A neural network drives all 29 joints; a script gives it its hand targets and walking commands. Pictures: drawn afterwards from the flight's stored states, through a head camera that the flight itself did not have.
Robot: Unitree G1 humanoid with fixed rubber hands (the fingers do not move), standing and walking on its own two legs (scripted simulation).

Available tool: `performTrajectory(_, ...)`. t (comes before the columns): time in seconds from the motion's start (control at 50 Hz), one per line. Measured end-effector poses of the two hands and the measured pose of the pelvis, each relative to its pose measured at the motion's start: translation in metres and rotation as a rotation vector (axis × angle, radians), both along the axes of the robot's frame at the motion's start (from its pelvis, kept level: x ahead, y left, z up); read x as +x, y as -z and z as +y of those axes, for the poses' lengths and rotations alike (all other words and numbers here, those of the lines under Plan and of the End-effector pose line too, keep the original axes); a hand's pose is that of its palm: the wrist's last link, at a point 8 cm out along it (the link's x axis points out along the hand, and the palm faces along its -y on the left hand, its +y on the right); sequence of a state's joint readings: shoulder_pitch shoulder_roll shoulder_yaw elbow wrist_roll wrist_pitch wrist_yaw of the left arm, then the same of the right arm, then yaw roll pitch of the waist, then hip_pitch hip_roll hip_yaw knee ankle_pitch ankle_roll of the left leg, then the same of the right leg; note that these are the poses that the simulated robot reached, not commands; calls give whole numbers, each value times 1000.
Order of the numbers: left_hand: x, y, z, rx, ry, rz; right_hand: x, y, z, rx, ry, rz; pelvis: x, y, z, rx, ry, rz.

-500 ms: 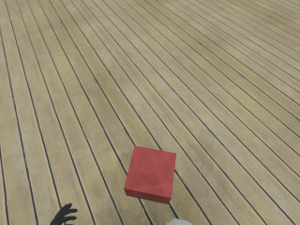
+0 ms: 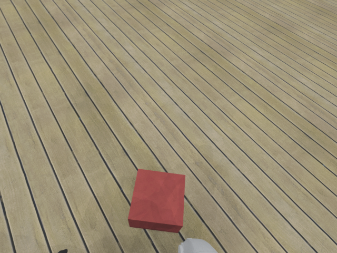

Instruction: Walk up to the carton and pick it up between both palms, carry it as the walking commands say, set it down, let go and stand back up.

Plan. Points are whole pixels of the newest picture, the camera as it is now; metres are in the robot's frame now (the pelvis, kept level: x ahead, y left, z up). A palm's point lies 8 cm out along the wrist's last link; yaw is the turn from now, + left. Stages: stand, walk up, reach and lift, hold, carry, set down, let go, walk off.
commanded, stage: walk up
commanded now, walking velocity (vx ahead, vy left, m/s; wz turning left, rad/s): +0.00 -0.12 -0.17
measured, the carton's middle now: (157, 200) +0.44 +0.00 -0.68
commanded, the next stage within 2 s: stand in 1.42 s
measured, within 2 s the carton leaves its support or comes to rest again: neither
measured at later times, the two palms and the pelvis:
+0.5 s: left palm out of the picture +0.08 +0.20 -0.12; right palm out of the picture +0.02 -0.29 -0.13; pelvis +0.02 -0.04 +0.01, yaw -2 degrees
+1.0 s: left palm out of the picture +0.06 +0.25 -0.14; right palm out of the picture +0.02 -0.22 -0.12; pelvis +0.01 +0.02 +0.01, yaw -6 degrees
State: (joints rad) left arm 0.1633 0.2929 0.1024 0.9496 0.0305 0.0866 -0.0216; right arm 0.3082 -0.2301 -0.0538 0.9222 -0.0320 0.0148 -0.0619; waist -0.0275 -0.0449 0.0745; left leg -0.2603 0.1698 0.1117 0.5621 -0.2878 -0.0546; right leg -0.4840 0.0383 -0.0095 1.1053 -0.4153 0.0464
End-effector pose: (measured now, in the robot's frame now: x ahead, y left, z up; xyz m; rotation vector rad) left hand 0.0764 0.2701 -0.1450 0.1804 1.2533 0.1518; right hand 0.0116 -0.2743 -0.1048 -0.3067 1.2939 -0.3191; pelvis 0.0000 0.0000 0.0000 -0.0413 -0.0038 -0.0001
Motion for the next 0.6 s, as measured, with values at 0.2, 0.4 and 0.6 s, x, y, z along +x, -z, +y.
performTrajectory(0.2,17,-18,-42,60,57,-47,10,28,-39,92,16,-33,5,6,-37,35,42,2)
performTrajectory(0.4,14,-32,-81,48,48,-60,6,34,-24,195,17,39,14,-9,-50,47,30,0)
performTrajectory(0.6,-18,-14,-29,66,-15,40,35,20,-2,132,-22,0,18,-5,-16,43,36,26)
